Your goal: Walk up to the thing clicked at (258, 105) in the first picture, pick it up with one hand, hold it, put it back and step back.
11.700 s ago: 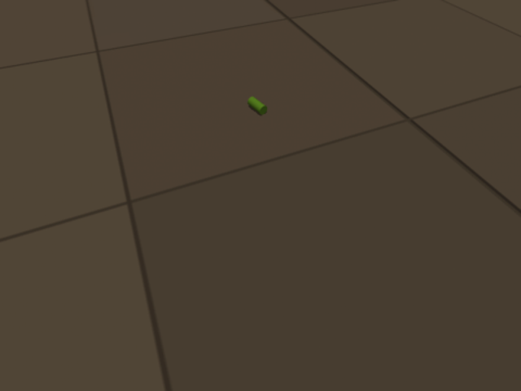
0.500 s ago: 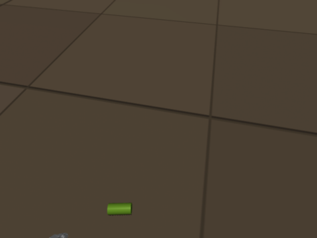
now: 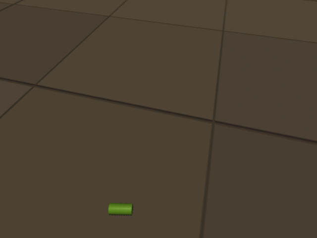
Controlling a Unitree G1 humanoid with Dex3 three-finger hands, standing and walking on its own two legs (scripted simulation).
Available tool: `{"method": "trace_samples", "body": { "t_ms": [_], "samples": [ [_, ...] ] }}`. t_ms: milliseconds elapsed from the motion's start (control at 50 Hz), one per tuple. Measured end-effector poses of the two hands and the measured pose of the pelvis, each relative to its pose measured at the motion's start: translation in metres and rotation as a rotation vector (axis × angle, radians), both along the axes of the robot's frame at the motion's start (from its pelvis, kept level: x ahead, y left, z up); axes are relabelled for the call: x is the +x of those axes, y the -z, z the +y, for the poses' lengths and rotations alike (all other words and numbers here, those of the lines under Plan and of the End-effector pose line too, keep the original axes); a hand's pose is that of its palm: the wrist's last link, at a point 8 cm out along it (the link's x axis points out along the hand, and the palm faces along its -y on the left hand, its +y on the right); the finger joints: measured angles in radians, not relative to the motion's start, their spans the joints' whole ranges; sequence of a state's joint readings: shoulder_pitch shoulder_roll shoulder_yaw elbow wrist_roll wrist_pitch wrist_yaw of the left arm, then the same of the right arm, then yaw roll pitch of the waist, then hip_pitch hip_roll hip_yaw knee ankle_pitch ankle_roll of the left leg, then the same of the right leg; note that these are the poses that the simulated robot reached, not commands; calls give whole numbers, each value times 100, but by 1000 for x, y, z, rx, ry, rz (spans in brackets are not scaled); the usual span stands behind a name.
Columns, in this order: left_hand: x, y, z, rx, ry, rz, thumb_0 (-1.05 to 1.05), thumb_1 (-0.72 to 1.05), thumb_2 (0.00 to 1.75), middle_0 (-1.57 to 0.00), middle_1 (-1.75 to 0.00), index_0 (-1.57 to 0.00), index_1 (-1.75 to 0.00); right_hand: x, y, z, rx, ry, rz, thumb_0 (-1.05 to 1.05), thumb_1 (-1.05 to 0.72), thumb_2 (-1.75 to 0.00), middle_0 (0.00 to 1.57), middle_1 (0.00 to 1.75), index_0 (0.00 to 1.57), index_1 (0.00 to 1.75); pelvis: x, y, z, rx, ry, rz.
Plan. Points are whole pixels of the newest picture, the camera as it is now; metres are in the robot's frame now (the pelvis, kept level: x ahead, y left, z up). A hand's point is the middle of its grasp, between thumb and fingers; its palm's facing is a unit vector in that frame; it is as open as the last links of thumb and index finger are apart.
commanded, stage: walk up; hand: left
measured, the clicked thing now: (120, 208) +0.41 +0.23 -0.75
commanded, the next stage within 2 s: stand in 0.48 s
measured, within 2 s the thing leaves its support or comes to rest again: neither
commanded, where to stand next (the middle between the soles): +0.02 +0.00 m, yaw +0 degrees
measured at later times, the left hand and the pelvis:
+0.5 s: hand out of the picture +0.07 +0.26 -0.16, palm faces +0.03 -0.94 -0.33, open 7.4 cm; pelvis +0.00 +0.00 +0.00, yaw +1 degrees
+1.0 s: hand out of the picture +0.07 +0.26 -0.15, palm faces -0.01 -0.94 -0.35, open 7.4 cm; pelvis +0.00 +0.00 +0.00, yaw +0 degrees
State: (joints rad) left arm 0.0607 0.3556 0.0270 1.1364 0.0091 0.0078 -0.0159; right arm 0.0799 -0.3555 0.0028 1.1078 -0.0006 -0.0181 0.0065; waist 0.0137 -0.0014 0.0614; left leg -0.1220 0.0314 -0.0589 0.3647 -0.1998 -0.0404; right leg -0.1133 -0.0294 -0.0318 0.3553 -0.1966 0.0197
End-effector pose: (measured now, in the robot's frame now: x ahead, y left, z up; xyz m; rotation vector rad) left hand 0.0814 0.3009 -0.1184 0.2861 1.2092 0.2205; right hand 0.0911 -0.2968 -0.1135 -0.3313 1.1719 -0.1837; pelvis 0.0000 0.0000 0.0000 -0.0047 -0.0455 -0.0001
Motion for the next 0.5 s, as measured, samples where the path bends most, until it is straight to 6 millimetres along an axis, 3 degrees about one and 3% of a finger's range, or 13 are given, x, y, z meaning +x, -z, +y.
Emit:
{"method": "trace_samples", "body": {
  "t_ms": [240,500],
  "samples": [
    [-25,4,2,-9,-29,47,1,91,89,-21,-30,-20,-30,-17,4,5,9,1,48,0,-90,-90,21,30,21,30,-3,-1,2,0,-11,4],
    [-23,3,0,-7,-34,43,1,91,89,-21,-30,-20,-30,-15,7,5,10,-1,60,0,-90,-90,21,30,21,30,1,-1,2,0,-21,11]
  ]
}}
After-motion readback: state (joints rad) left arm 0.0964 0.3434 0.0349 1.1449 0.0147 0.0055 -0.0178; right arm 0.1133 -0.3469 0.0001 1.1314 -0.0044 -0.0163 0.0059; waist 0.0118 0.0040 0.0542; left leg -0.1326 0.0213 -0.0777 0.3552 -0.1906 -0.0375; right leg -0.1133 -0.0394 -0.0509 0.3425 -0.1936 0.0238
